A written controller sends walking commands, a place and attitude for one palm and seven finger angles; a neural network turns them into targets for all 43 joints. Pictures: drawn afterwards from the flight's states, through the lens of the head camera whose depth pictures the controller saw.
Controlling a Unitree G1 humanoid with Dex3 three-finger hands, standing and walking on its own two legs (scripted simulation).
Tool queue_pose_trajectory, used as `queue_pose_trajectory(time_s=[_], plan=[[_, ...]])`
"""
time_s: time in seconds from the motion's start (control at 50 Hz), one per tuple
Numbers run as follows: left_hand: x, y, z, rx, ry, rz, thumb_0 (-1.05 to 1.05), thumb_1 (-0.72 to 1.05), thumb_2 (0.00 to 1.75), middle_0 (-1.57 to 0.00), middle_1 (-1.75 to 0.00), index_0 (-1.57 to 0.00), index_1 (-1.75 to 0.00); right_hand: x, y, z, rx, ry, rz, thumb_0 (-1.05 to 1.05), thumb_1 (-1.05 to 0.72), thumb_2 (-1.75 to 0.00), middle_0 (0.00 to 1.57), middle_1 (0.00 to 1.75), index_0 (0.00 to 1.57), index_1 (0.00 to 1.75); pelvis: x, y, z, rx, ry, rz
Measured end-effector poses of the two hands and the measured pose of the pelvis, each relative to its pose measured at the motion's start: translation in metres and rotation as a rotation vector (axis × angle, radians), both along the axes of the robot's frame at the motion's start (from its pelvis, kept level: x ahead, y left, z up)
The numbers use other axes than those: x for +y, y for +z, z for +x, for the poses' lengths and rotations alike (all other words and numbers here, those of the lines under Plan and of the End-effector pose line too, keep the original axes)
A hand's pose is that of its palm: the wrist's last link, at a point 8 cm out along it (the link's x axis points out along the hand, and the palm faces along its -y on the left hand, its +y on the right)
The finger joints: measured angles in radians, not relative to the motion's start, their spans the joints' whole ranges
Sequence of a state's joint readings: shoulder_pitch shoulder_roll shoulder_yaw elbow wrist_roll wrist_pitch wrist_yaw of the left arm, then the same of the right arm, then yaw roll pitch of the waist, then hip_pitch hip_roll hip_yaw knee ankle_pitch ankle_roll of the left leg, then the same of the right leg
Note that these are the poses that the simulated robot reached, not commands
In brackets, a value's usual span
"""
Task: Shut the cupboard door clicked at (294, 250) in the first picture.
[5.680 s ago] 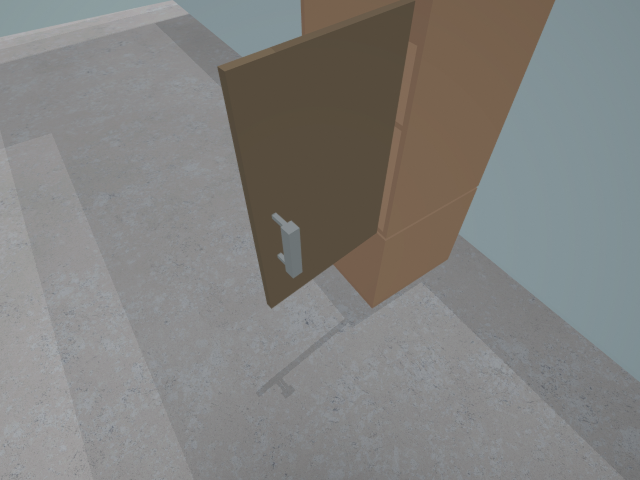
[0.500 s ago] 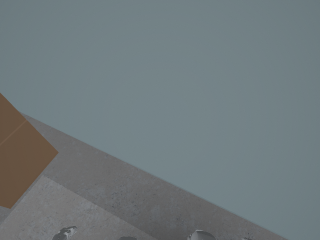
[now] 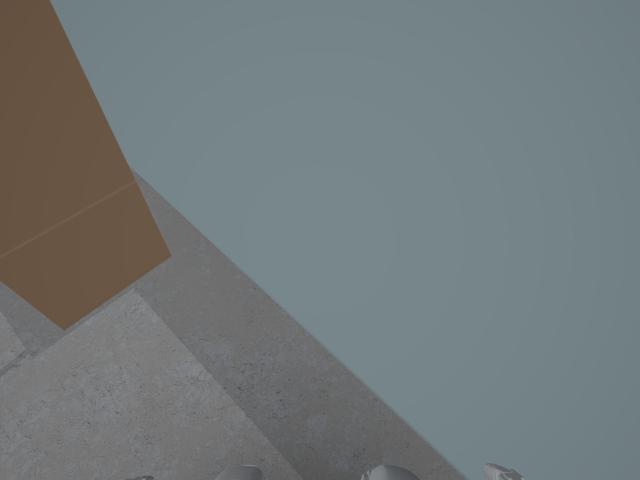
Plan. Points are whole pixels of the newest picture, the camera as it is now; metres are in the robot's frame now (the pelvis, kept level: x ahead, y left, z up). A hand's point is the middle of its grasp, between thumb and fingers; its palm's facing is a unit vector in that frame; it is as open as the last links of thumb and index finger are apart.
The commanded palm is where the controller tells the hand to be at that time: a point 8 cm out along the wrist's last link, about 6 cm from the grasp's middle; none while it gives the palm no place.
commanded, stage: turn to face it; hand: left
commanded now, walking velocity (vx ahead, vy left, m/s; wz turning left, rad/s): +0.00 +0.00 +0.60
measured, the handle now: out of the picture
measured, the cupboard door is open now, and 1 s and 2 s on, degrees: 96 96 96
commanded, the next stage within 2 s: take the last steps up to it in 1.62 s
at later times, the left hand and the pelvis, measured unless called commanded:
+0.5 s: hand out of the picture +0.02 +0.14 -0.14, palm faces +0.32 -0.91 -0.25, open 7.4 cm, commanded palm none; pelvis +0.01 -0.06 +0.02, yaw +19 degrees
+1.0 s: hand out of the picture +0.00 +0.14 -0.13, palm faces +0.58 -0.75 -0.32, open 7.4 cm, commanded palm none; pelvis +0.04 -0.09 +0.01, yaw +37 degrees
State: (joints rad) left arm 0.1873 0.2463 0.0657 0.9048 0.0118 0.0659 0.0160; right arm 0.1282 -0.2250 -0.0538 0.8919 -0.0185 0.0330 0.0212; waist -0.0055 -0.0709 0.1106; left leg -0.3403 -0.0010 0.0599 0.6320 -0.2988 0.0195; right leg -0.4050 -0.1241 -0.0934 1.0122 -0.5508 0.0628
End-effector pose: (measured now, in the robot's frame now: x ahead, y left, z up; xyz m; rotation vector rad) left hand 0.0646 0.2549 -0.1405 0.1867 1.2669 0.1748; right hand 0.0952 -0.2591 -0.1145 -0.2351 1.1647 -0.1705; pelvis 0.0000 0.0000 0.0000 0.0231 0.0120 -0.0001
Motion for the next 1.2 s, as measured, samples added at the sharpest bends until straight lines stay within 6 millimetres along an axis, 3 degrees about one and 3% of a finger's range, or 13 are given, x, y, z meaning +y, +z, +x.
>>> queue_pose_trajectory(time_s=[0.12, 0.24, 0.3, 0.4, 0.52, 0.6, 0.66, 0.74, 0.86, 0.94, 1.04, 1.12, 1.2], plan=[[0.003, 0.022, 0.004, -0.055, 0.061, 0.038, 0.01, 0.91, 0.89, -0.2, -0.3, -0.2, -0.3, -0.002, -0.001, 0.006, 0.035, 0.063, 0.016, 0.01, -0.91, -0.89, 0.2, 0.3, 0.2, 0.3, -0.013, 0.009, 0.0, 0.008, 0.069, -0.019], [-0.015, 0.036, 0.006, -0.137, 0.103, 0.101, 0.01, 0.91, 0.9, -0.19, -0.3, -0.2, -0.3, -0.024, -0.023, 0.017, 0.062, 0.101, 0.062, 0.01, -0.9, -0.89, 0.21, 0.3, 0.2, 0.3, -0.043, 0.001, 0.004, 0.009, 0.142, -0.006], [-0.03, 0.042, -0.008, -0.137, 0.136, 0.114, 0.0, 0.91, 0.9, -0.19, -0.3, -0.2, -0.3, -0.034, -0.026, 0.028, 0.076, 0.128, 0.068, 0.01, -0.91, -0.89, 0.21, 0.3, 0.2, 0.3, -0.052, 0.004, 0.004, -0.008, 0.189, -0.006], [-0.055, 0.045, -0.036, -0.087, 0.211, 0.08, 0.0, 0.91, 0.89, -0.2, -0.3, -0.2, -0.3, -0.039, -0.011, 0.052, 0.076, 0.184, 0.068, 0.01, -0.91, -0.89, 0.2, 0.3, 0.2, 0.3, -0.061, 0.016, 0.01, -0.008, 0.256, 0.023], [-0.07, 0.031, -0.069, -0.05, 0.315, 0.018, 0.01, 0.91, 0.89, -0.2, -0.3, -0.2, -0.3, -0.02, 0.001, 0.086, 0.064, 0.3, 0.048, 0.01, -0.91, -0.89, 0.2, 0.3, 0.19, 0.3, -0.062, 0.018, 0.014, 0.004, 0.339, 0.028], [-0.064, 0.01, -0.098, -0.023, 0.402, -0.012, 0.01, 0.91, 0.89, -0.2, -0.3, -0.2, -0.3, 0.004, -0.001, 0.112, 0.009, 0.392, 0.025, 0.01, -0.91, -0.89, 0.2, 0.3, 0.19, 0.3, -0.052, 0.004, 0.015, 0.005, 0.396, 0.0], [-0.057, 0.001, -0.113, 0.019, 0.449, -0.007, 0.01, 0.91, 0.89, -0.2, -0.3, -0.2, -0.3, 0.017, 0.0, 0.121, -0.015, 0.44, 0.014, 0.01, -0.91, -0.89, 0.2, 0.3, 0.19, 0.3, -0.052, 0.001, 0.014, 0.005, 0.433, 0.007], [-0.049, 0.011, -0.114, 0.007, 0.498, 0.021, 0.01, 0.91, 0.89, -0.2, -0.3, -0.2, -0.3, 0.021, 0.003, 0.121, 0.012, 0.487, 0.004, 0.01, -0.91, -0.89, 0.2, 0.3, 0.2, 0.3, -0.058, 0.007, 0.017, 0.007, 0.483, -0.009], [-0.051, 0.032, -0.098, -0.074, 0.53, 0.087, 0.01, 0.91, 0.9, -0.19, -0.3, -0.2, -0.3, 0.01, -0.01, 0.126, 0.069, 0.527, 0.028, 0.01, -0.9, -0.89, 0.21, 0.3, 0.2, 0.3, -0.074, 0.009, 0.027, 0.002, 0.545, -0.017], [-0.065, 0.037, -0.094, -0.118, 0.549, 0.138, 0.01, 0.91, 0.9, -0.19, -0.3, -0.2, -0.3, 0.0, -0.025, 0.143, 0.087, 0.541, 0.048, 0.01, -0.9, -0.89, 0.21, 0.3, 0.2, 0.3, -0.089, 0.001, 0.036, -0.008, 0.595, -0.004], [-0.094, 0.044, -0.108, -0.096, 0.617, 0.11, 0.0, 0.91, 0.89, -0.2, -0.3, -0.2, -0.3, 0.002, -0.014, 0.165, 0.092, 0.595, 0.043, 0.01, -0.91, -0.89, 0.2, 0.3, 0.2, 0.3, -0.093, 0.013, 0.041, -0.016, 0.667, 0.016], [-0.115, 0.037, -0.122, -0.069, 0.674, 0.058, 0.0, 0.91, 0.89, -0.2, -0.3, -0.2, -0.3, 0.018, -0.002, 0.18, 0.082, 0.652, 0.037, 0.01, -0.91, -0.89, 0.2, 0.3, 0.19, 0.3, -0.093, 0.018, 0.044, -0.005, 0.717, 0.021], [-0.127, 0.023, -0.144, -0.049, 0.746, 0.009, 0.01, 0.91, 0.89, -0.2, -0.3, -0.2, -0.3, 0.045, 0.005, 0.192, 0.057, 0.735, 0.018, 0.01, -0.91, -0.89, 0.2, 0.3, 0.19, 0.3, -0.087, 0.015, 0.042, -0.002, 0.766, 0.013]])
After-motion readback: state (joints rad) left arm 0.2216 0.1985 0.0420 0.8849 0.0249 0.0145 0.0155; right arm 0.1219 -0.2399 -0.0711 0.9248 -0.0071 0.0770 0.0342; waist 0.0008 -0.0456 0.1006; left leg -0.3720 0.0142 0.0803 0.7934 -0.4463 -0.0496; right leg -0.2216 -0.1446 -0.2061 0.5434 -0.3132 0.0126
